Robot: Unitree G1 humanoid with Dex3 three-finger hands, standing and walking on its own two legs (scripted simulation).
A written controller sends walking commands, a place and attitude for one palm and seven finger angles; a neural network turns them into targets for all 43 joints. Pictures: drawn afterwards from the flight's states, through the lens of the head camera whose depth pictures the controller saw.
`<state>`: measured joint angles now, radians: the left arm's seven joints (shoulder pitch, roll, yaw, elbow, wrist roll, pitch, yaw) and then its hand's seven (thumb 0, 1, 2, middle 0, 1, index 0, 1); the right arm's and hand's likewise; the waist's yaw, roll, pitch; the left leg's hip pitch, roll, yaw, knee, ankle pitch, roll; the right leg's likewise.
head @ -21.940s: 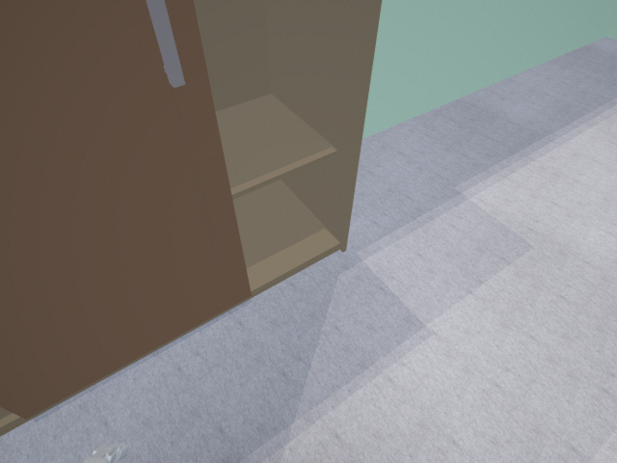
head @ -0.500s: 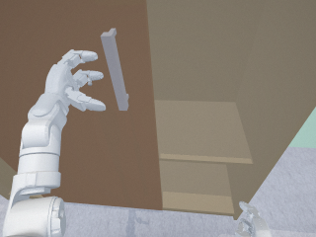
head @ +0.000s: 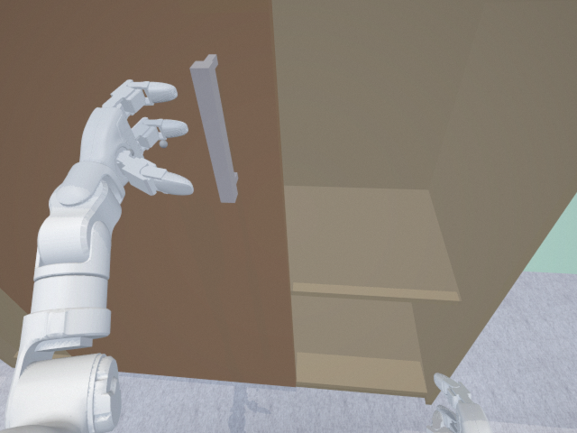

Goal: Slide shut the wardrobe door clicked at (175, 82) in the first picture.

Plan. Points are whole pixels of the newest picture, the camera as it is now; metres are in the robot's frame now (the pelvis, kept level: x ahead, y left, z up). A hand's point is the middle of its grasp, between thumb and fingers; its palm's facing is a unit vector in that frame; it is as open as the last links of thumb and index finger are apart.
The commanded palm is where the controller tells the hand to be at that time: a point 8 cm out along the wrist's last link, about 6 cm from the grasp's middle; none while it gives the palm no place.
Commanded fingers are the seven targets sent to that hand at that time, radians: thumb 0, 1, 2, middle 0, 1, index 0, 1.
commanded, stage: move the hooked fingers beside the handle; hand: left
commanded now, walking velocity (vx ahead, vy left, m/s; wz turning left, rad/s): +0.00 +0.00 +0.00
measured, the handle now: (221, 133) +0.44 +0.12 +0.24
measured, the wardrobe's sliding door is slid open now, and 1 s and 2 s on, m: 0.42 0.42 0.42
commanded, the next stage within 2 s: feel for the door with the fingertips in 0.44 s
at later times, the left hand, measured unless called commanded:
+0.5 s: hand (160, 144) +0.39 +0.19 +0.25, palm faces +0.01 -1.00 -0.04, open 14.0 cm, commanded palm +0.36 +0.23 +0.23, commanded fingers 0.00 -0.50 0.30 -0.30 -1.20 -0.30 -1.20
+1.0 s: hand (199, 158) +0.38 +0.13 +0.24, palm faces -0.03 -1.00 -0.02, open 14.0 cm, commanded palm +0.36 +0.19 +0.23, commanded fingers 0.00 -0.50 0.30 -0.30 -1.20 -0.30 -1.20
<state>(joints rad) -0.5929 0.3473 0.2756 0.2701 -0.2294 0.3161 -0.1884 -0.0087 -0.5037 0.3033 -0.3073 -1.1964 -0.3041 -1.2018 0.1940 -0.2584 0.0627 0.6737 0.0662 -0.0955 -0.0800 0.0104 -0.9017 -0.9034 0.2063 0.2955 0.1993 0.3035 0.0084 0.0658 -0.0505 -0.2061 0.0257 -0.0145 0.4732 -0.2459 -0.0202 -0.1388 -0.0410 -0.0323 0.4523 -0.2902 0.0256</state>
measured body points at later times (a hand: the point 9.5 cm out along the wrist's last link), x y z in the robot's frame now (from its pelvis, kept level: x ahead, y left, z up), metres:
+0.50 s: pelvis +0.00 +0.00 +0.00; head -0.02 -0.03 +0.45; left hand +0.39 +0.24 +0.25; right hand +0.16 -0.25 -0.10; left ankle +0.01 +0.13 -0.74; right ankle -0.03 -0.14 -0.74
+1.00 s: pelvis +0.00 +0.00 +0.00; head -0.02 -0.03 +0.45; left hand +0.37 +0.19 +0.24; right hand +0.19 -0.22 -0.09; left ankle +0.01 +0.13 -0.74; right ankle -0.03 -0.14 -0.74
